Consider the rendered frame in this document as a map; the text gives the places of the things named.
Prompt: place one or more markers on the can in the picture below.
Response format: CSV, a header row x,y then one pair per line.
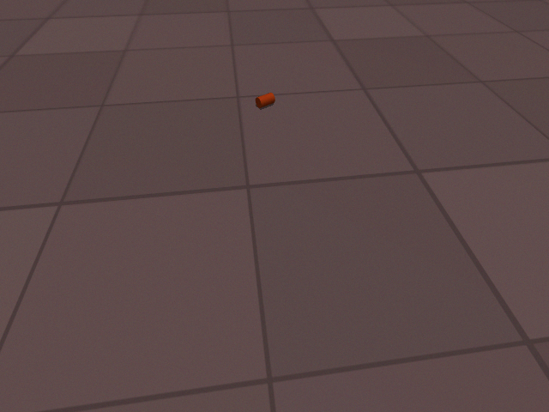
x,y
265,100

